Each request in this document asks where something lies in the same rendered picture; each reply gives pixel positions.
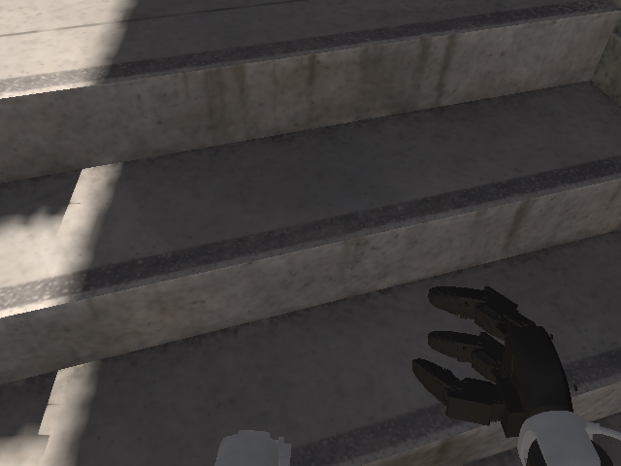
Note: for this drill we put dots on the left robot thigh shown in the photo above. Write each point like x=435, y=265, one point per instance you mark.
x=253, y=448

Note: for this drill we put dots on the right robot forearm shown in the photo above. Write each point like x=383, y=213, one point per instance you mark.
x=559, y=438

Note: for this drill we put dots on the right robot hand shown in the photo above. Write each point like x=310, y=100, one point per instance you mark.
x=528, y=374

